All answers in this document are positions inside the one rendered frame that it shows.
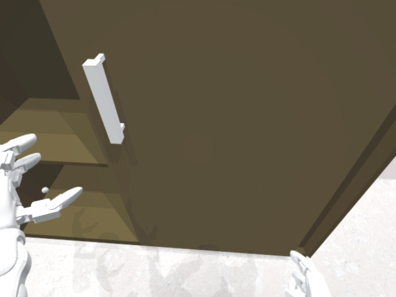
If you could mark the handle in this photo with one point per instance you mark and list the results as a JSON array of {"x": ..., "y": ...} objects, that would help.
[{"x": 98, "y": 83}]

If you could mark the robot right hand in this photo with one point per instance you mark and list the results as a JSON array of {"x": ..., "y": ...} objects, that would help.
[{"x": 312, "y": 285}]

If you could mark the left robot forearm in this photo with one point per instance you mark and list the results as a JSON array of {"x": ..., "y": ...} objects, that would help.
[{"x": 15, "y": 263}]

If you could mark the robot left hand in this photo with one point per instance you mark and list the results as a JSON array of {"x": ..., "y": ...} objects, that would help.
[{"x": 10, "y": 178}]

